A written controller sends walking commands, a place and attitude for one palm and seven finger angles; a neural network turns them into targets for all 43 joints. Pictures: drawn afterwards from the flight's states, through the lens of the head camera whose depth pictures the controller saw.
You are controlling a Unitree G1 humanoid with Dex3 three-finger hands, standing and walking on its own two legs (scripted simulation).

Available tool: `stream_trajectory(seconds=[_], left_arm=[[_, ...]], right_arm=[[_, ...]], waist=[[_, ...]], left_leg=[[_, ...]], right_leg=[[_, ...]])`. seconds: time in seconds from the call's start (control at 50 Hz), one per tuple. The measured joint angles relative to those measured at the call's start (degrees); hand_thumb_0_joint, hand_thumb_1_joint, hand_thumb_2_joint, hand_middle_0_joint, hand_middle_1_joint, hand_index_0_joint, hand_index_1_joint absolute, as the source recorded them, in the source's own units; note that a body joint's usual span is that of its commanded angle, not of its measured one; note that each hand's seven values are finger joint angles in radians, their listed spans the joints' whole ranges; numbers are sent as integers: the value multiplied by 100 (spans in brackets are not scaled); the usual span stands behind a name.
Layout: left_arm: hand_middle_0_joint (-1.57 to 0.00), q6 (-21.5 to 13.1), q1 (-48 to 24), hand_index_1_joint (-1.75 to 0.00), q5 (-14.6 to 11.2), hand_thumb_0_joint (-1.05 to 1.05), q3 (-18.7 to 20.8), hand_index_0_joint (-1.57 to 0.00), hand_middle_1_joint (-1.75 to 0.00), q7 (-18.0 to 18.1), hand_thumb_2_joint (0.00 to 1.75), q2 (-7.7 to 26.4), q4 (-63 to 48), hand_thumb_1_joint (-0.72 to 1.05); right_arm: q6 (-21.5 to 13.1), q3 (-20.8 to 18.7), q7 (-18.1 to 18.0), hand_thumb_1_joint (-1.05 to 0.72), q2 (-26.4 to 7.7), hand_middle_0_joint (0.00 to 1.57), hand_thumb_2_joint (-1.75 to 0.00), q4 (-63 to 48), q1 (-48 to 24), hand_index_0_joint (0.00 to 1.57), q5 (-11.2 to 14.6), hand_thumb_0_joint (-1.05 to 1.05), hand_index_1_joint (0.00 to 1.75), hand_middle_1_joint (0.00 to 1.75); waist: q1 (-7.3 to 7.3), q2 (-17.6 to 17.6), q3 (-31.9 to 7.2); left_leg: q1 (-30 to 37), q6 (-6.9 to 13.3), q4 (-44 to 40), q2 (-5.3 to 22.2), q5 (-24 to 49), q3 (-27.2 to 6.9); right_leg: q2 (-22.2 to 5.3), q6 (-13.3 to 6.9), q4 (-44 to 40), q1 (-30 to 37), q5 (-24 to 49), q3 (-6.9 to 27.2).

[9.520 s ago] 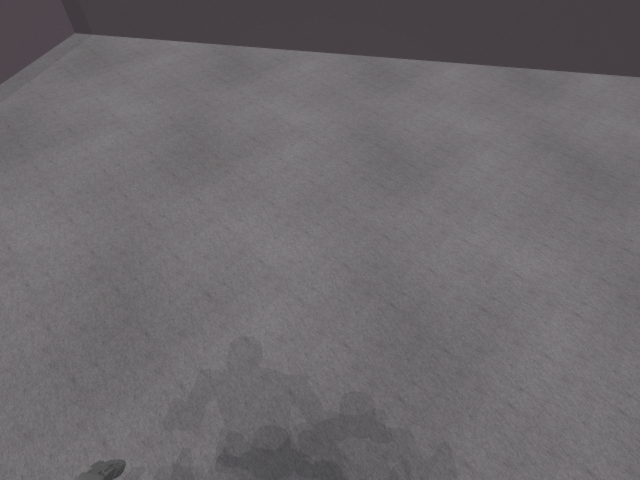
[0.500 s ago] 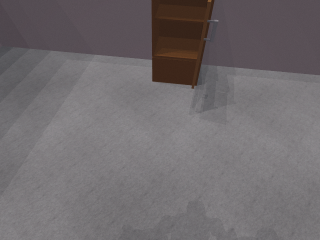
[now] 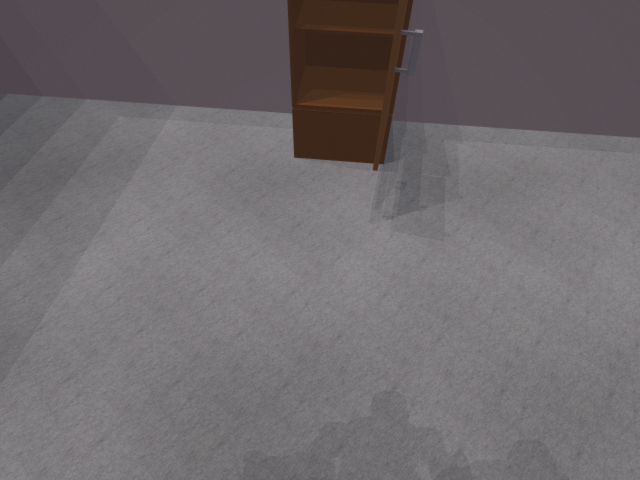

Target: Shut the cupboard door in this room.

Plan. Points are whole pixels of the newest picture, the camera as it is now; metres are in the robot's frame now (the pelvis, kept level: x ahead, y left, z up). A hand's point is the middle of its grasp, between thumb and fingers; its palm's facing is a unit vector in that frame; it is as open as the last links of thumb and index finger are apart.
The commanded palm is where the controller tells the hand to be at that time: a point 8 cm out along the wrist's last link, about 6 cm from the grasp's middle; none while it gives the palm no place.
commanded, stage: walk to a spot facing it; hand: left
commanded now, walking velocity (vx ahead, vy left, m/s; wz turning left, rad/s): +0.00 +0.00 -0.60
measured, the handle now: (407, 52) +1.26 -0.17 -0.04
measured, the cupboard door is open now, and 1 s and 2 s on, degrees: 83 83 83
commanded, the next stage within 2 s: none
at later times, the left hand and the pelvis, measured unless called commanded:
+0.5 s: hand out of the picture +0.02 +0.17 -0.17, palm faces -0.16 -0.96 -0.25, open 7.4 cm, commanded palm none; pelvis -0.04 -0.02 -0.01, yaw -13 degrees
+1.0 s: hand (222, 431) +0.21 +0.17 -0.17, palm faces -0.45 -0.87 -0.20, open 7.4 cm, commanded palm none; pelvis +0.03 +0.01 +0.00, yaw -29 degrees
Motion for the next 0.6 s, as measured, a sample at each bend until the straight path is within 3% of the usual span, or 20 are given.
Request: stream_trajectory(seconds=[0.16,0.24,0.28,0.34,0.4,0.5,0.6], left_arm=[[-20,221,244,-30,39,1,86,-20,-30,-83,89,-297,-413,90],[-20,267,295,-30,57,1,149,-20,-30,-150,89,-415,-641,90],[-20,225,313,-30,83,1,174,-20,-30,-172,89,-535,-724,90],[-20,93,428,-30,68,1,172,-20,-30,-107,89,-653,-855,90],[-20,97,518,-30,61,1,154,-21,-30,-78,89,-732,-841,90],[-20,87,631,-30,52,1,166,-21,-30,-73,89,-736,-783,90],[-20,64,675,-30,69,1,231,-21,-30,-89,89,-636,-794,90]], right_arm=[[140,-117,-10,-91,404,20,-90,-426,172,20,-21,1,30,30],[170,-188,33,-91,517,21,-90,-505,295,20,-28,1,30,30],[228,-244,47,-91,481,21,-90,-504,359,20,-22,1,30,30],[405,-296,49,-91,469,21,-90,-467,309,20,-8,1,30,30],[375,-331,64,-91,449,20,-90,-531,176,20,-17,1,30,30],[293,-335,36,-91,414,20,-90,-712,4,20,-12,1,30,30],[258,-321,40,-91,377,20,-90,-839,-82,20,-22,1,30,30]], waist=[[-17,-64,208],[14,-66,362],[-42,154,418],[40,154,419],[72,111,451],[86,20,362],[153,-9,202]], left_leg=[[-462,-26,938,201,-449,408],[-652,-81,1418,328,-653,588],[-864,-112,1856,521,-780,474],[-1551,-131,3377,231,-1443,-153],[-1954,-182,4174,43,-1161,-427],[-2013,-295,4020,-42,-946,-571],[-1737,-326,3326,-44,-1004,-618]], right_leg=[[119,-59,1237,-816,-430,446],[85,-44,1903,-1193,-718,293],[231,-281,1959,-1204,-725,158],[284,-372,1811,-1281,-581,230],[352,-402,1312,-1202,-227,410],[437,-375,760,-1151,185,730],[556,-307,556,-1133,340,973]])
